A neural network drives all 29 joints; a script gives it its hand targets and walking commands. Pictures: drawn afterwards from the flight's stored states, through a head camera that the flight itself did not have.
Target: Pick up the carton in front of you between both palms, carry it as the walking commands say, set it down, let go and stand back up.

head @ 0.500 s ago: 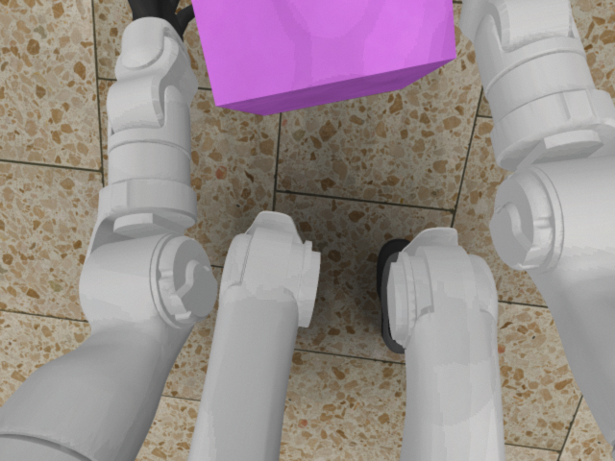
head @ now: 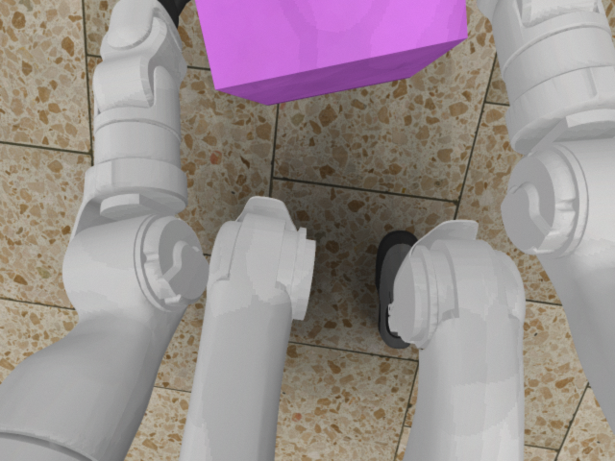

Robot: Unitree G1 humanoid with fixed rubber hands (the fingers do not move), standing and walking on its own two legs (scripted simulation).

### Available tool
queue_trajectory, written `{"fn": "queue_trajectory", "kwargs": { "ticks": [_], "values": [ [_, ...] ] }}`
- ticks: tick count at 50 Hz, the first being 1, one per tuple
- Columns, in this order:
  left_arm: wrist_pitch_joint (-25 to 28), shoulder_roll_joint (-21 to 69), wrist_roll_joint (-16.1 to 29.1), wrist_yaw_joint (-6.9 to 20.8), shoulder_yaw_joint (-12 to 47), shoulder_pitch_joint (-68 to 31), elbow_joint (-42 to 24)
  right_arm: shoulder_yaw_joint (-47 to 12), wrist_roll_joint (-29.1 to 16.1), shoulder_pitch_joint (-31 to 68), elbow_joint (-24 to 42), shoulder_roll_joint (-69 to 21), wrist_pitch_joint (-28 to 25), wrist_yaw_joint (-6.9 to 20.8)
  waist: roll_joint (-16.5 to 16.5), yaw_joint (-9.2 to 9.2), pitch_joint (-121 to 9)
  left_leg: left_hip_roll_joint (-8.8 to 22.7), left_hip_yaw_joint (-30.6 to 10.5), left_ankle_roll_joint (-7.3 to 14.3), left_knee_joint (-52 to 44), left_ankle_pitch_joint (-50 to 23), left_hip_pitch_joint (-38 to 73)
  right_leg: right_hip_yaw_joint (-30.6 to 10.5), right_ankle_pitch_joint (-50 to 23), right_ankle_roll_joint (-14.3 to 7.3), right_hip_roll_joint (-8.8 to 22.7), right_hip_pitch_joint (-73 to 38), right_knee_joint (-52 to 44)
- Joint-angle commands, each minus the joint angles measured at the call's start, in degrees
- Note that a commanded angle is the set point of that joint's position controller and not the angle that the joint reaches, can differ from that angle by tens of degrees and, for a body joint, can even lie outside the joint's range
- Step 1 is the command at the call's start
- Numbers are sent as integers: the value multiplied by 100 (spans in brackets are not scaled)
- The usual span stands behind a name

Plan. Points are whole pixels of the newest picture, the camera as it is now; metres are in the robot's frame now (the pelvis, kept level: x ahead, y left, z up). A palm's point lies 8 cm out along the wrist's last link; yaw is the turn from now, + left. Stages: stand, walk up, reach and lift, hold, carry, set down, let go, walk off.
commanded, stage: set down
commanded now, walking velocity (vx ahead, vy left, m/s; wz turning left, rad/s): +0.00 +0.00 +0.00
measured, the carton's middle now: out of the picture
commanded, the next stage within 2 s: let go in 1.64 s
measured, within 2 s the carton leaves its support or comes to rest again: neither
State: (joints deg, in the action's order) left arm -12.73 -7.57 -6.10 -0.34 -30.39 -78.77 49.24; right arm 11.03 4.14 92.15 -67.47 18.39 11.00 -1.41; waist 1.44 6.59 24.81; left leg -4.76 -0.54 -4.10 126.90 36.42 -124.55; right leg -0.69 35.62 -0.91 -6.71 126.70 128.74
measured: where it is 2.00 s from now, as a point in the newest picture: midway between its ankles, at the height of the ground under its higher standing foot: (333, 301)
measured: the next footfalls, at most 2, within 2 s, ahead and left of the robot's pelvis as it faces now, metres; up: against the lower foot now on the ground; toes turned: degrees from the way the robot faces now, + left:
none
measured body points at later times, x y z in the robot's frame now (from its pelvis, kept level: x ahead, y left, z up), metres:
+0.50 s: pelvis +0.00 +0.00 -0.01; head +0.39 +0.00 +0.21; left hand +0.52 +0.25 -0.20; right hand +0.60 -0.13 -0.21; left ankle +0.11 +0.12 -0.33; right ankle +0.10 -0.10 -0.33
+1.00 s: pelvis +0.00 +0.00 +0.07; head +0.34 +0.02 +0.35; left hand +0.53 +0.25 -0.04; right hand +0.62 -0.12 -0.04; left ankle +0.11 +0.12 -0.33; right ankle +0.10 -0.10 -0.33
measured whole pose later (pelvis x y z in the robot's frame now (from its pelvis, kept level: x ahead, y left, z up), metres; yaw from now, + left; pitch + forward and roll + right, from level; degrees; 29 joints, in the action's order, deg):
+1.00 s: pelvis +0.00 +0.00 +0.07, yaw +3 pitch +42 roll +2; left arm -10.7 -12.9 8.1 -9.4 -17.2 -78.2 53.9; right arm 4.7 -4.2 90.5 -69.4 27.1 11.1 -1.1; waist 0.5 7.4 9.4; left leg -3.0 1.2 -0.3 111.5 30.1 -123.2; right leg -0.1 33.1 -1.1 -1.9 122.5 113.9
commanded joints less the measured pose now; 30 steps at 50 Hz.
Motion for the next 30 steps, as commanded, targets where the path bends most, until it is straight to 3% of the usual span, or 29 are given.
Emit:
{"fn": "queue_trajectory", "kwargs": {
  "ticks": [1, 7, 11, 13, 14, 17, 19, 22, 25, 30],
  "values": [
    [-28, 3477, 219, 1109, 1592, -2829, 84, -778, -133, 1733, 20, -4085, 50, 1095, 354, 194, -4463, -108, 349, 252, -907, -1421, 1534, -97, -1139, -180, -114, -2134, -1097],
    [-71, 3154, 0, 1110, 1223, -2498, 353, -579, 124, 1527, -168, -3645, 126, 1111, 387, 118, -4021, -92, 336, 246, -866, -1185, 1313, -177, -1044, -178, -55, -2202, -1109],
    [17, 2622, -133, 952, 858, -2107, 560, -528, 212, 1402, -185, -2928, 66, 1012, 413, 166, -3906, -41, 393, 188, -816, -1192, 1329, -212, -1130, -92, 22, -2412, -1073],
    [131, 2003, -154, 781, 613, -1814, 625, -491, 207, 1292, -121, -2233, -24, 870, 409, 221, -4038, 6, 449, 137, -792, -1291, 1414, -228, -1282, -19, 74, -2605, -1055],
    [252, 985, -233, 516, 298, -1435, 660, -322, 240, 1045, -82, -1229, -115, 646, 394, 262, -4171, 56, 491, 77, -792, -1351, 1516, -230, -1320, 64, 121, -2704, -1064],
    [730, -1119, 75, -243, 111, -1289, 531, -482, -175, 1318, 274, 922, -451, 19, 376, 380, -5075, 161, 513, 7, -675, -2008, 1965, -327, -1973, 166, 254, -3190, -915],
    [941, -1532, 529, -482, 312, -1575, 567, -781, -646, 1853, 514, 1311, -577, -202, 474, 494, -5847, 220, 459, 4, -571, -2565, 2148, -423, -2543, 176, 342, -3560, -748],
    [1086, -1647, 1164, -543, 857, -1805, 776, -1243, -1236, 2189, 734, 1370, -680, -252, 668, 490, -6433, 306, 374, 113, -508, -3079, 2410, -383, -2862, 181, 421, -3657, -617],
    [1072, -1679, 1634, -560, 1344, -1889, 877, -1559, -1631, 2160, 661, 1375, -684, -190, 680, 463, -6811, 343, 315, 202, -483, -3176, 2799, -271, -2617, 141, 482, -3502, -556],
    [928, -1850, 1960, -710, 1607, -1877, 646, -1652, -1790, 2051, 509, 1583, -531, -118, 654, 486, -7414, 326, 333, 219, -690, -2955, 3205, -121, -2204, 94, 503, -3621, -638]
  ]
}}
